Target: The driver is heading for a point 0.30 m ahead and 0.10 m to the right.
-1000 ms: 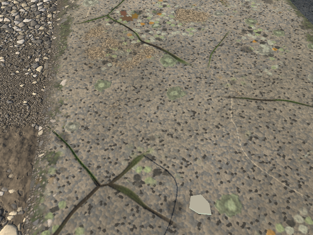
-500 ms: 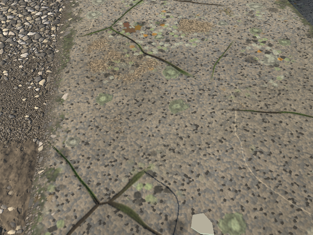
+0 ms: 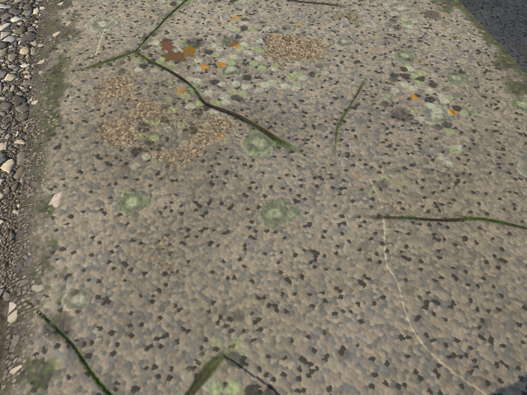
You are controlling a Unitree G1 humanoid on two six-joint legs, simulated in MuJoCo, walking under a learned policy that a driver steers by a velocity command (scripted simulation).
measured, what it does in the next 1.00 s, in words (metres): walks ahead: right foot, then left foot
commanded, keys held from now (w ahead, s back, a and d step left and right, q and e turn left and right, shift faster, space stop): w+e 0.16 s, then no key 0.84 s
